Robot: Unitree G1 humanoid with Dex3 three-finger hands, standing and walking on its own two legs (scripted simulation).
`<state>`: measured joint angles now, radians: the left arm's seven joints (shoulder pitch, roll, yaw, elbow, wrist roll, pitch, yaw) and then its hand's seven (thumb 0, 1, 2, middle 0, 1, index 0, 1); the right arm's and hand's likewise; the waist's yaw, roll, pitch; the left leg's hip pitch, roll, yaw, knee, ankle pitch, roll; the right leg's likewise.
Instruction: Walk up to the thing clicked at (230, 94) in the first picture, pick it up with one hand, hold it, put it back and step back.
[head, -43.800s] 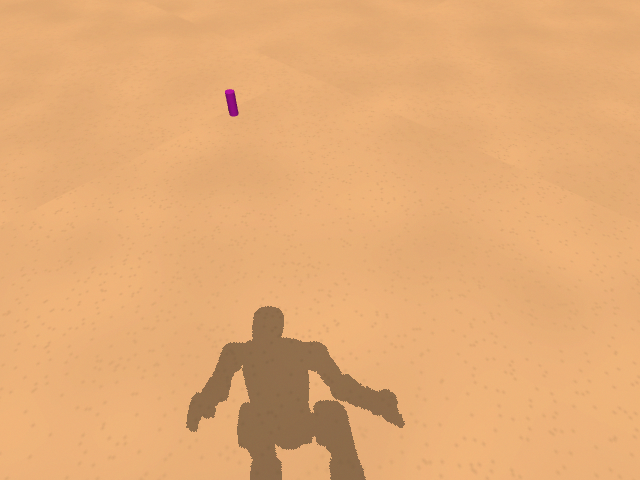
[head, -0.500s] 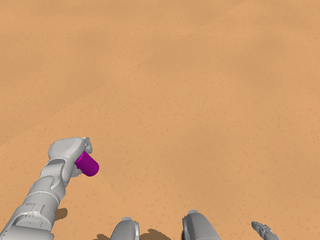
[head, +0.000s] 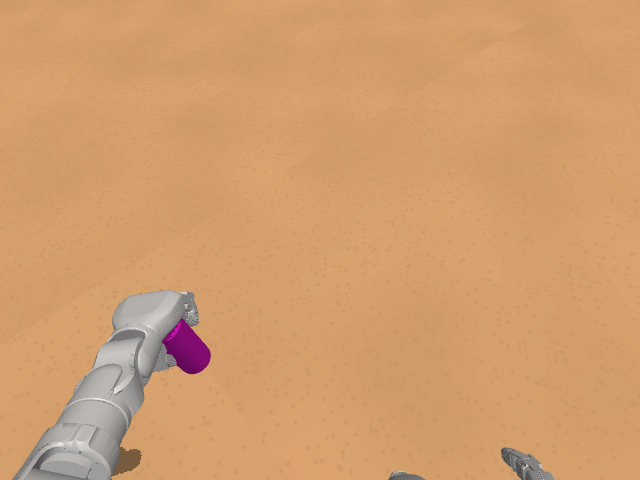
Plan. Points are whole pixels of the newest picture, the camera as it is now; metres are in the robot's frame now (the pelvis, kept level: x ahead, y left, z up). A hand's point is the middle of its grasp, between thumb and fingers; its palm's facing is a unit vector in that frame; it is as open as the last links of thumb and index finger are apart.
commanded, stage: hold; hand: left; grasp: from above
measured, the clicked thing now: (180, 343) +0.34 +0.23 -0.10
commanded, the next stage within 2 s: crouch in 1.72 s
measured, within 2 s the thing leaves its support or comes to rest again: neither
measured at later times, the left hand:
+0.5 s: hand (162, 332) +0.33 +0.22 -0.02, palm faces -0.45 -0.05 -0.89, open 8.4 cm
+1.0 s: hand (165, 347) +0.30 +0.20 +0.00, palm faces -0.45 -0.05 -0.89, open 8.4 cm
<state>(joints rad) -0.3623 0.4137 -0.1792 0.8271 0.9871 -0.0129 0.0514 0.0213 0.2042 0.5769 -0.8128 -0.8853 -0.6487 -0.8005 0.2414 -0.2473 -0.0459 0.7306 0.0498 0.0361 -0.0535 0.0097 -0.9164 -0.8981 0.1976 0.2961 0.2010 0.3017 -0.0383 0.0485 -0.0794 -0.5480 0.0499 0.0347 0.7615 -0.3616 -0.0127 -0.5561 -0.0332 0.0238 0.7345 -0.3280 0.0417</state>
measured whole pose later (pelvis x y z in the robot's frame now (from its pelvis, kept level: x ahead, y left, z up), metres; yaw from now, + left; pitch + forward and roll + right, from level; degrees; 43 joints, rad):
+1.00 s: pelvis -0.01 -0.01 +0.02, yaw -1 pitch +1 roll +1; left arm -0.27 0.40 -0.21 0.63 0.97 0.01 -0.07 0.02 0.21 0.58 -0.79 -0.94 -0.65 -0.80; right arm 0.18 -0.26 -0.03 0.67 0.07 0.10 -0.06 0.01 -0.92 -0.90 0.20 0.30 0.20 0.30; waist 0.00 0.06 -0.02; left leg -0.28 0.05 0.05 0.51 -0.24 -0.03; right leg -0.32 -0.03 0.03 0.54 -0.24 0.03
